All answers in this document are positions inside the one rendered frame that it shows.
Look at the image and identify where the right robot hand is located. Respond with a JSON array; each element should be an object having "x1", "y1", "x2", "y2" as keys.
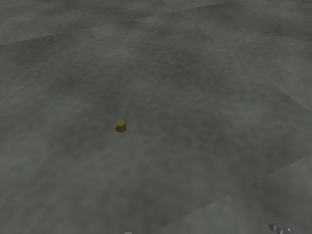
[{"x1": 269, "y1": 223, "x2": 295, "y2": 234}]

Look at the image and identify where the can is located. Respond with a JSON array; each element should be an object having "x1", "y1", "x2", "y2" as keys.
[{"x1": 117, "y1": 119, "x2": 126, "y2": 133}]

